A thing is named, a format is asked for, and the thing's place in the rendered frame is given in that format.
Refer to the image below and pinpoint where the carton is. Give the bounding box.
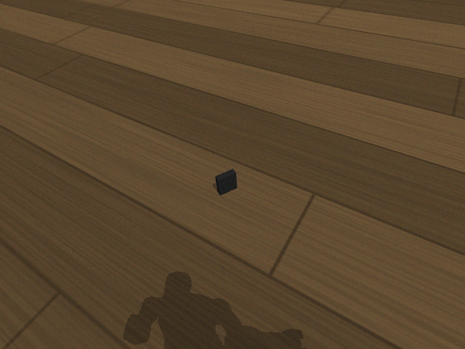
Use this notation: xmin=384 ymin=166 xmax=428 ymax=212
xmin=215 ymin=169 xmax=237 ymax=195

